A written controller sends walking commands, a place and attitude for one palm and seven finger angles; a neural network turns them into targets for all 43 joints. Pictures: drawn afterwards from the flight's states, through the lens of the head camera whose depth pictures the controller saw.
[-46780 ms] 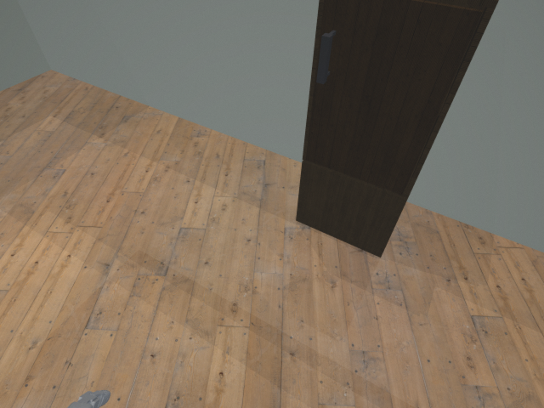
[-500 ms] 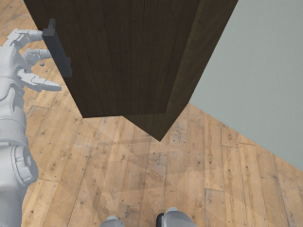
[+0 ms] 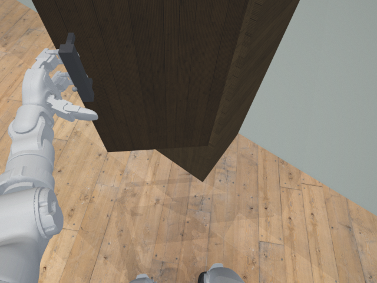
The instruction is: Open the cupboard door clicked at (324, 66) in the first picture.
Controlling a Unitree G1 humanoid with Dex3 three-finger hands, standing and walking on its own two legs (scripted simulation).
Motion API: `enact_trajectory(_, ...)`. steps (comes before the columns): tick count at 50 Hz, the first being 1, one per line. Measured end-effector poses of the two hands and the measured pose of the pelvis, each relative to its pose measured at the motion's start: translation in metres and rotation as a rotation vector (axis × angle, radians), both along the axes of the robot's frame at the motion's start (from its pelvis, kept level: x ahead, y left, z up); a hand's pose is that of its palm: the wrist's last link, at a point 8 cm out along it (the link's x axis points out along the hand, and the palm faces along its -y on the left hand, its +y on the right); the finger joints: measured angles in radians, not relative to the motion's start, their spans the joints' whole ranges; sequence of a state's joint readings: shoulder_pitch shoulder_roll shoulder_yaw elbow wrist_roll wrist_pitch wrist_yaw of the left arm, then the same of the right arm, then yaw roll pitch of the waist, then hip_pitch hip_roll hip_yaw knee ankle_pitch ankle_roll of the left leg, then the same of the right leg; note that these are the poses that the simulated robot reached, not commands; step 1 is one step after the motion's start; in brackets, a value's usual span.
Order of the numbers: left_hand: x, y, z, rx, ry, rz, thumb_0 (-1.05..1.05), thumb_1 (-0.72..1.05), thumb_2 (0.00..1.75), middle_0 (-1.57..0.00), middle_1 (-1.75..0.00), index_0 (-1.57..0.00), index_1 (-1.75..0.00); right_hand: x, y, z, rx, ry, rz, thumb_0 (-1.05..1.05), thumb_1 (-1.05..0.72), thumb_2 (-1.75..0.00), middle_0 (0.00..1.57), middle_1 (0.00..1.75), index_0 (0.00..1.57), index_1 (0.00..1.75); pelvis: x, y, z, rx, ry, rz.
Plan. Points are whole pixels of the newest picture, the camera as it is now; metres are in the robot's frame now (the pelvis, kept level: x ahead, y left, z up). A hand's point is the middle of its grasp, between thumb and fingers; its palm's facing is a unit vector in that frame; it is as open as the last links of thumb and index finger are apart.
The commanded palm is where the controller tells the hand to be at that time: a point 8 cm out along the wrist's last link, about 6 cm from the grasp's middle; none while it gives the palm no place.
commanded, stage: slide the fingers in behind the handle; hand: left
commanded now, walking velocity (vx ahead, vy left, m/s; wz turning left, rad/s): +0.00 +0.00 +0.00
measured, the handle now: (80, 69) +0.55 +0.21 +0.10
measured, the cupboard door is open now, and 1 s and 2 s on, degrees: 42 42 55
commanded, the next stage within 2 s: close the thumb around the handle in 0.66 s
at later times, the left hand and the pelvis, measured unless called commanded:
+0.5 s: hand (82, 87) +0.49 +0.19 +0.11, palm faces +0.02 -1.00 -0.01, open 14.0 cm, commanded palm +0.47 +0.24 +0.10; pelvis +0.00 +0.00 +0.00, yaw +0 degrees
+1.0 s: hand (83, 87) +0.49 +0.19 +0.11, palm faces +0.04 -1.00 -0.01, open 12.4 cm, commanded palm +0.47 +0.24 +0.10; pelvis -0.01 -0.01 +0.00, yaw +0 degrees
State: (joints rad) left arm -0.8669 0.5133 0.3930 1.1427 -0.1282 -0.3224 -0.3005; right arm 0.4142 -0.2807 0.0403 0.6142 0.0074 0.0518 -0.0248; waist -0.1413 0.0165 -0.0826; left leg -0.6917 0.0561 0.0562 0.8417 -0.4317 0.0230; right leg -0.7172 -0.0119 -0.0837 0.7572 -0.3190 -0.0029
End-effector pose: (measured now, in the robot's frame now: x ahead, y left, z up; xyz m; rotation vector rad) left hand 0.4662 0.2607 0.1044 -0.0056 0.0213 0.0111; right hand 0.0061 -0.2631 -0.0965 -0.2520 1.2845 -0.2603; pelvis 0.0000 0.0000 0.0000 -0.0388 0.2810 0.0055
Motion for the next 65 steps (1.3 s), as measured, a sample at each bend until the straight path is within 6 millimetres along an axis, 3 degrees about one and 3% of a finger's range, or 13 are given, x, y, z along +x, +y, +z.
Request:
enact_trajectory(8,0.005,-0.009,0.0,0.008,-0.018,0.018,-0.01,-0.5,0.3,-0.3,-1.2,-0.3,-1.2,0.006,0.001,-0.001,0.004,-0.03,0.001,0.01,-0.9,-0.9,0.2,0.3,0.21,0.3,-0.001,0.0,-0.001,0.004,0.002,-0.007)
enact_trajectory(24,0.003,-0.014,0.002,0.018,-0.027,0.013,-0.01,-0.5,0.3,-0.3,-1.2,-0.3,-1.2,-0.006,0.003,-0.004,0.018,0.005,-0.008,0.01,-0.9,-0.9,0.2,0.3,0.21,0.3,0.0,0.0,-0.001,0.004,0.0,-0.004)
enact_trajectory(43,0.0,-0.021,0.0,0.03,-0.001,0.025,-0.01,-0.47,0.31,-0.3,-1.2,-0.3,-1.21,-0.006,-0.001,-0.005,0.019,-0.017,-0.006,0.01,-0.9,-0.9,0.2,0.3,0.21,0.3,-0.006,-0.004,-0.001,0.01,-0.009,-0.003)
enact_trajectory(51,-0.001,-0.019,0.006,0.02,-0.033,0.027,-0.01,-0.2,0.43,-0.32,-1.23,-0.32,-1.24,-0.009,-0.005,-0.004,0.01,-0.012,-0.007,0.01,-0.9,-0.9,0.2,0.3,0.21,0.3,-0.006,-0.006,-0.001,0.01,-0.006,-0.004)
enact_trajectory(65,0.001,-0.018,0.002,0.016,-0.018,0.023,0.0,0.54,0.74,-0.36,-1.3,-0.36,-1.3,-0.011,-0.006,-0.002,0.0,-0.01,-0.011,0.01,-0.9,-0.9,0.2,0.3,0.21,0.3,-0.007,-0.004,-0.001,0.009,-0.003,-0.006)
